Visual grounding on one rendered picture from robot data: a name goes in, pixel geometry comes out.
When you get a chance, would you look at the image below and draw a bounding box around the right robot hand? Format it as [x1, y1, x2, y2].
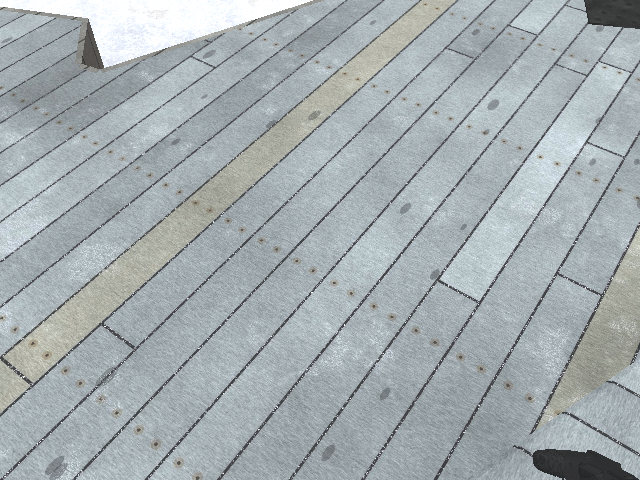
[533, 449, 639, 480]

